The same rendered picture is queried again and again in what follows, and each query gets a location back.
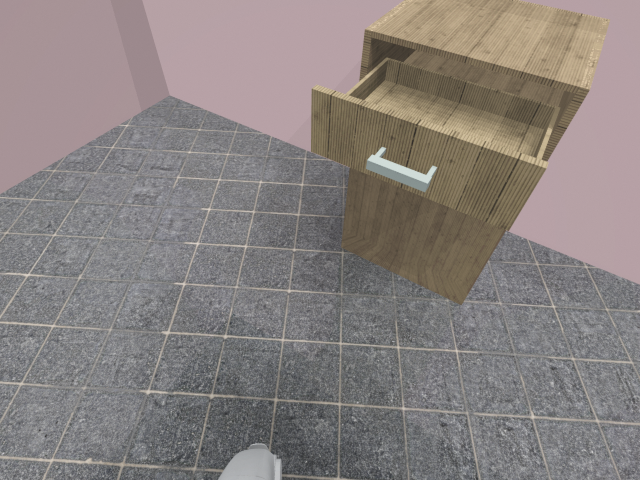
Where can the robot left thigh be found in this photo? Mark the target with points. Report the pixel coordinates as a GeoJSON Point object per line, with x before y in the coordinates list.
{"type": "Point", "coordinates": [253, 464]}

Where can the robot left shin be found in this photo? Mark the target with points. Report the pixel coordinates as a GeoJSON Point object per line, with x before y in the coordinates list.
{"type": "Point", "coordinates": [258, 446]}

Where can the cabinet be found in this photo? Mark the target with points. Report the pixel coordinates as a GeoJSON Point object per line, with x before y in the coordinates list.
{"type": "Point", "coordinates": [539, 52]}

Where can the drawer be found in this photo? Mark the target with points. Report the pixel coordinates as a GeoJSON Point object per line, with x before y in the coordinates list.
{"type": "Point", "coordinates": [487, 144]}

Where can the handle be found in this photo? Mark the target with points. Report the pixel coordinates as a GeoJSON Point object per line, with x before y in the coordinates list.
{"type": "Point", "coordinates": [399, 173]}

